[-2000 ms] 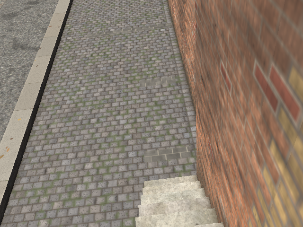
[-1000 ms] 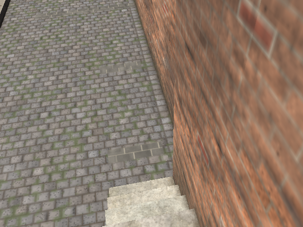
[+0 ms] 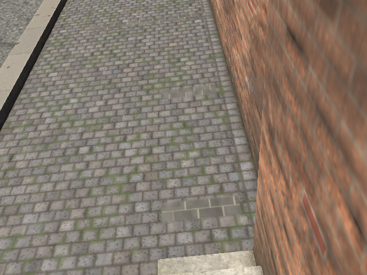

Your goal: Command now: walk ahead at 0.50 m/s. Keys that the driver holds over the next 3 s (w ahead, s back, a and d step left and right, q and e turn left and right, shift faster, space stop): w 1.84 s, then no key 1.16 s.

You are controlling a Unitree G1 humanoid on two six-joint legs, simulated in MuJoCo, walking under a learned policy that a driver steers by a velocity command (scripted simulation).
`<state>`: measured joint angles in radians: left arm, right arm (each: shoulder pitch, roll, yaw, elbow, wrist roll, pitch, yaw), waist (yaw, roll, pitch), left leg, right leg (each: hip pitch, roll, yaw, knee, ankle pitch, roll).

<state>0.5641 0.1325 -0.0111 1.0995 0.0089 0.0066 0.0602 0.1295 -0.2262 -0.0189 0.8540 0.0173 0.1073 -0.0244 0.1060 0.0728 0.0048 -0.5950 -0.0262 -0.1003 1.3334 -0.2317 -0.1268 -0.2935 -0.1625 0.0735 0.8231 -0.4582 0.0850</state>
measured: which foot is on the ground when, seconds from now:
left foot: up 0.00-0.04, down 0.06-0.46, up 0.48-0.90, down 0.92-1.00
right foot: down 0.00-0.06, up 0.08-0.44, down 0.46-0.90, up 0.92-1.00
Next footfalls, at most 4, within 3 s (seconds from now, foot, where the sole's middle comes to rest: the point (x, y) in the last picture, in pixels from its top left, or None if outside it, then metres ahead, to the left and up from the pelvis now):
0.06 left None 0.04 0.17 -0.74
0.46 right None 0.24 -0.05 -0.95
0.92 left None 0.41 0.31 -1.17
1.50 right None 0.69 0.03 -1.38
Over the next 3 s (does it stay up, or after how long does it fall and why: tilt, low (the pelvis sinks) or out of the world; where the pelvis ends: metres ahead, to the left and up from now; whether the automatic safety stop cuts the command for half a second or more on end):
stays up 1.12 0.20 -1.04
